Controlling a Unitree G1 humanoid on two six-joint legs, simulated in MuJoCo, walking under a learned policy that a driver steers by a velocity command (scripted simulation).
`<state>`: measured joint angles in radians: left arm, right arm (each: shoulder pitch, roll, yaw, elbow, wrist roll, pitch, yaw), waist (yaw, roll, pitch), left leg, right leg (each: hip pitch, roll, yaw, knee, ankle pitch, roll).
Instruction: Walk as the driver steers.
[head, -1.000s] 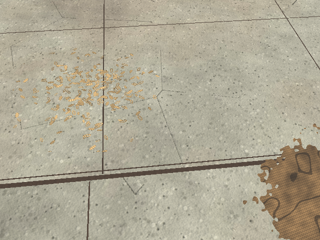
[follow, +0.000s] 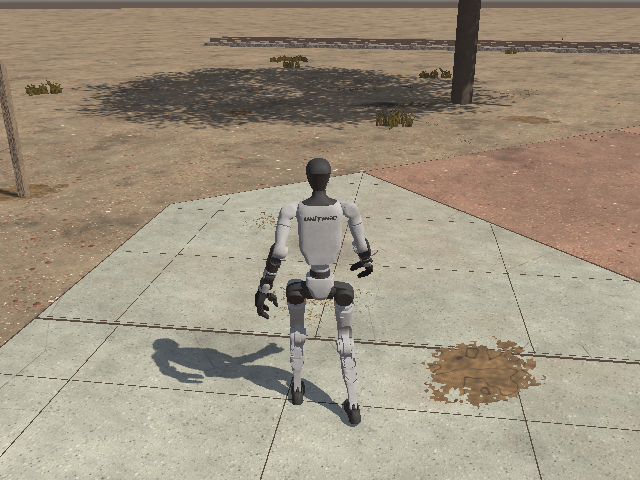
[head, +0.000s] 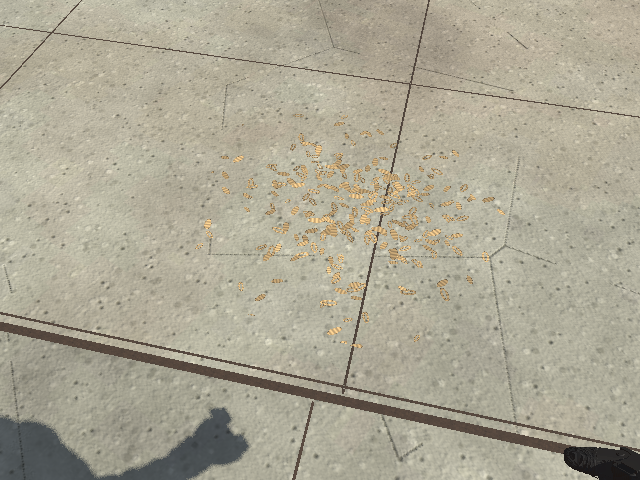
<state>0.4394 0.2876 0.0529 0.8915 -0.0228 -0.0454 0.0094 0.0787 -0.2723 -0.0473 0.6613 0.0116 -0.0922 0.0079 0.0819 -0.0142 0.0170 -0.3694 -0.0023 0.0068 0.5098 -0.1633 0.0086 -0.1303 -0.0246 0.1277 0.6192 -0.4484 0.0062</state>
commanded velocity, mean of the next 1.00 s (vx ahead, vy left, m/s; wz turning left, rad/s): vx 0.49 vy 0.00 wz -0.38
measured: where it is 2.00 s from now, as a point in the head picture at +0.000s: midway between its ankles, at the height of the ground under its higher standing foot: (450, 259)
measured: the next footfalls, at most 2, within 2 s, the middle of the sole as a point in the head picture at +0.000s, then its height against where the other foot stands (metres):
right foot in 0.46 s outside the picture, level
left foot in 1.00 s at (400, 368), level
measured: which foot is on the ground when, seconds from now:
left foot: down 0.00-0.48, up 0.50-0.98, down 1.00-1.00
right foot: up 0.00-0.44, down 0.46-1.00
